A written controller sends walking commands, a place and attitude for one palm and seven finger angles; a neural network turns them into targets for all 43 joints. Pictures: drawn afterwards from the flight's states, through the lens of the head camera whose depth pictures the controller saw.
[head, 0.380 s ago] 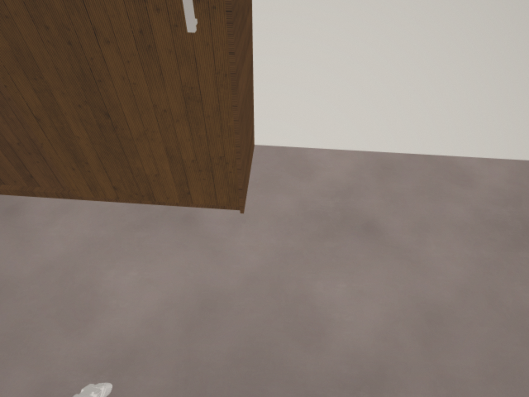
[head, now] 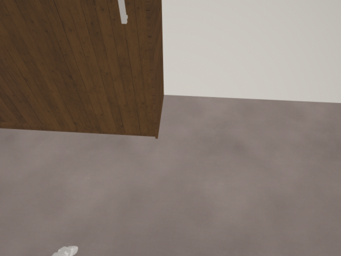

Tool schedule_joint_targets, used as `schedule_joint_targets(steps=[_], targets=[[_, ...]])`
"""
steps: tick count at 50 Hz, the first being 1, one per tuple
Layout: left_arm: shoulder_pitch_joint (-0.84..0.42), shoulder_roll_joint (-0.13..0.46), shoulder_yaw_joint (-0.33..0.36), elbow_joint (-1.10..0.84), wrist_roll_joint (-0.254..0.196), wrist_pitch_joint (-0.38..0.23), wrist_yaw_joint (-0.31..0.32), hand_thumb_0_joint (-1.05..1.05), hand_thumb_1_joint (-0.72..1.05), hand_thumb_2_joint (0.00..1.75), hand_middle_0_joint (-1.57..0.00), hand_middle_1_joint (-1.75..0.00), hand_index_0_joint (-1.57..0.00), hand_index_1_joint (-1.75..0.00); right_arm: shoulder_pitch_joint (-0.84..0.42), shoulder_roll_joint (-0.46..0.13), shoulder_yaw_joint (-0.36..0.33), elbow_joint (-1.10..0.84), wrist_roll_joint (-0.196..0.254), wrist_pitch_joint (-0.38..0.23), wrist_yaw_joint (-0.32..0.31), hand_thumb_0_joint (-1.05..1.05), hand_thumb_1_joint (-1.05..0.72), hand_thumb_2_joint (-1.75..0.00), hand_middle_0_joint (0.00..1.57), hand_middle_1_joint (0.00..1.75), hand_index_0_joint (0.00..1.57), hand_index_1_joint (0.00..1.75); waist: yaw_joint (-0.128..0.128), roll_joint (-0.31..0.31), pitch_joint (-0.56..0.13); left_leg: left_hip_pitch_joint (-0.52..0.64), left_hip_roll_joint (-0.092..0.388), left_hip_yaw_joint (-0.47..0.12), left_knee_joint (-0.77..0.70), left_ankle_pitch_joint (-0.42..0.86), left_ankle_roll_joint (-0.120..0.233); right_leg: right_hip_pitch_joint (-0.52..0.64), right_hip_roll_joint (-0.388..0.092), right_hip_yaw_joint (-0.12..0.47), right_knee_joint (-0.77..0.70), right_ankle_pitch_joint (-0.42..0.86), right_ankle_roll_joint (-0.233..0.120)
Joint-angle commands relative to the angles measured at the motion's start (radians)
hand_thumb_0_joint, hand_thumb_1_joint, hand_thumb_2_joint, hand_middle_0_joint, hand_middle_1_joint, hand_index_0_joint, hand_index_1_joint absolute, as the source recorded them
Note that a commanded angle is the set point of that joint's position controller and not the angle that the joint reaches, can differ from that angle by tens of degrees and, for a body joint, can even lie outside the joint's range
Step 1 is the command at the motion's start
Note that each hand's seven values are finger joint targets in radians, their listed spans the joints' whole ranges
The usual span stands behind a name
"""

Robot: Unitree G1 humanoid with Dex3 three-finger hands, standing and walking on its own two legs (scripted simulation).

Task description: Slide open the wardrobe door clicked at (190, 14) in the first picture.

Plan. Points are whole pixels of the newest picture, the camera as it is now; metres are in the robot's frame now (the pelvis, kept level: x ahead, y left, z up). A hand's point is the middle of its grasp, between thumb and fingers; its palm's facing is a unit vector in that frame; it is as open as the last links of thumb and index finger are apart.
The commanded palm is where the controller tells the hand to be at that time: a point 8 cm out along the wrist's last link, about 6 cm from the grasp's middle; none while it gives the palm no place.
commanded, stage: stand and wait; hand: right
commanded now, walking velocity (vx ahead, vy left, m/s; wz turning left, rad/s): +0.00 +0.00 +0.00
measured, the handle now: out of the picture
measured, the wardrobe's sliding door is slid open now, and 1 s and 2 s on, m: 0.00 0.00 0.00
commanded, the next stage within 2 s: look at it before walking up in 0.44 s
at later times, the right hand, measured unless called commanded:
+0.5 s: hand out of the picture +0.07 -0.24 -0.15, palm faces -0.03 +0.94 -0.34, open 7.4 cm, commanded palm none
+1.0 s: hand out of the picture +0.07 -0.24 -0.15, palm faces -0.03 +0.94 -0.33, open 7.4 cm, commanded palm none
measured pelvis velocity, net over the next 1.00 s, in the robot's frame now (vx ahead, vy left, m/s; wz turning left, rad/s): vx -0.01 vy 0.01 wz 0.00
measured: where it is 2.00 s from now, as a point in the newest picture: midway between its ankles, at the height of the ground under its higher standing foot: outside the picture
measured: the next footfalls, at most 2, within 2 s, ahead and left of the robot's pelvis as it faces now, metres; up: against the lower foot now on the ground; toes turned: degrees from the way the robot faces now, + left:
right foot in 2.00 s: +0.04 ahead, -0.12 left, +0.00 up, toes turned +23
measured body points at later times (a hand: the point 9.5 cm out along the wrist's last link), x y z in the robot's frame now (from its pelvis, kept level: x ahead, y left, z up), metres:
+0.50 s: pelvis -0.01 +0.01 +0.00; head -0.01 +0.01 +0.45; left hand +0.06 +0.31 -0.13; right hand +0.07 -0.29 -0.13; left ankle -0.01 +0.13 -0.74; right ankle -0.01 -0.11 -0.74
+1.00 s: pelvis -0.01 +0.01 +0.00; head -0.01 +0.01 +0.45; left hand +0.07 +0.31 -0.13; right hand +0.07 -0.28 -0.13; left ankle -0.01 +0.13 -0.74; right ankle -0.01 -0.11 -0.74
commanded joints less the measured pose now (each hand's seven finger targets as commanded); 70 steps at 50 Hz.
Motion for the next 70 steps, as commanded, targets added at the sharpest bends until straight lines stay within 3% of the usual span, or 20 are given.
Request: schedule_joint_targets(steps=[1, 17, 35, 44, 59, 60, 63, 68, 70], targets=[[-0.051, 0.21, 0.046, -0.052, 0.001, -0.028, 0.017, 0.0, 0.9, 0.9, -0.2, -0.3, -0.2, -0.3, -0.046, -0.213, -0.046, -0.06, 0.002, -0.026, -0.015, 0.0, -0.9, -0.9, 0.2, 0.3, 0.2, 0.3, 0.003, -0.015, -0.065, 0.014, 0.099, -0.086, -0.067, 0.196, 0.051, 0.012, -0.119, 0.097, -0.074, 0.197, -0.025], [-0.024, 0.219, 0.038, -0.001, 0.0, -0.026, 0.014, 0.0, 0.9, 0.9, -0.2, -0.3, -0.2, -0.3, -0.043, -0.219, -0.042, -0.017, 0.002, -0.026, -0.012, 0.0, -0.9, -0.9, 0.2, 0.3, 0.2, 0.3, 0.001, -0.013, -0.036, 0.001, 0.1, -0.104, -0.114, 0.089, 0.051, -0.005, -0.124, 0.107, -0.116, 0.108, -0.019], [-0.022, 0.218, 0.037, 0.006, 0.0, -0.028, 0.014, 0.0, 0.9, 0.9, -0.2, -0.3, -0.2, -0.3, -0.049, -0.215, -0.041, -0.019, 0.001, -0.028, -0.011, 0.0, -0.9, -0.9, 0.2, 0.3, 0.2, 0.3, 0.003, -0.019, -0.035, -0.007, 0.096, -0.108, -0.122, 0.112, 0.05, 0.008, -0.128, 0.107, -0.124, 0.129, -0.016], [-0.022, 0.218, 0.036, 0.005, -0.002, -0.03, 0.016, 0.0, 0.9, 0.9, -0.2, -0.3, -0.2, -0.3, -0.043, -0.216, -0.042, -0.016, 0.002, -0.03, -0.013, 0.0, -0.9, -0.9, 0.2, 0.3, 0.2, 0.3, 0.002, -0.017, -0.061, 0.022, 0.101, -0.098, -0.114, 0.187, 0.051, 0.028, -0.132, 0.1, -0.117, 0.185, -0.014], [-0.028, 0.222, 0.035, 0.007, -0.002, -0.027, 0.018, 0.0, 0.9, 0.9, -0.2, -0.3, -0.2, -0.3, -0.045, -0.221, -0.042, -0.014, 0.001, -0.028, -0.011, 0.0, -0.9, -0.9, 0.2, 0.3, 0.2, 0.3, 0.001, -0.014, -0.039, 0.012, 0.096, -0.107, -0.128, 0.185, 0.051, 0.036, -0.134, 0.096, -0.126, 0.175, -0.011], [-0.021, 0.22, 0.037, 0.005, -0.001, -0.026, 0.021, 0.0, 0.9, 0.9, -0.2, -0.3, -0.2, -0.3, -0.046, -0.217, -0.045, -0.019, 0.001, -0.024, -0.01, 0.0, -0.9, -0.9, 0.2, 0.3, 0.2, 0.3, 0.004, -0.012, -0.035, -0.003, 0.093, -0.115, -0.117, 0.21, 0.053, 0.043, -0.137, 0.086, -0.11, 0.182, -0.01], [0.048, 0.098, 0.025, -0.002, 0.001, -0.004, 0.027, 0.0, 0.9, 0.9, -0.2, -0.3, -0.2, -0.3, 0.018, -0.111, -0.033, -0.026, 0.0, 0.009, -0.015, 0.0, -0.9, -0.9, 0.2, 0.3, 0.2, 0.3, 0.009, 0.005, -0.041, -0.048, 0.092, -0.137, -0.058, 0.273, 0.044, 0.033, -0.14, 0.029, -0.04, 0.174, 0.01], [0.067, 0.11, 0.055, -0.073, 0.003, 0.015, 0.035, 0.0, 0.9, 0.9, -0.2, -0.3, -0.2, -0.3, 0.044, -0.115, -0.057, -0.097, -0.007, 0.034, -0.007, 0.0, -0.9, -0.9, 0.2, 0.3, 0.2, 0.3, 0.013, -0.011, -0.034, -0.152, 0.061, -0.174, 0.046, 0.262, 0.052, -0.006, -0.168, 0.009, 0.027, 0.098, -0.001], [0.069, 0.115, 0.066, -0.096, 0.004, 0.015, 0.037, 0.0, 0.9, 0.9, -0.2, -0.3, -0.2, -0.3, 0.045, -0.101, -0.064, -0.123, -0.007, 0.038, -0.003, 0.0, -0.9, -0.9, 0.2, 0.3, 0.2, 0.3, 0.016, -0.051, -0.038, -0.201, 0.028, -0.16, 0.115, 0.233, 0.047, -0.007, -0.2, 0.03, 0.018, 0.075, -0.016]])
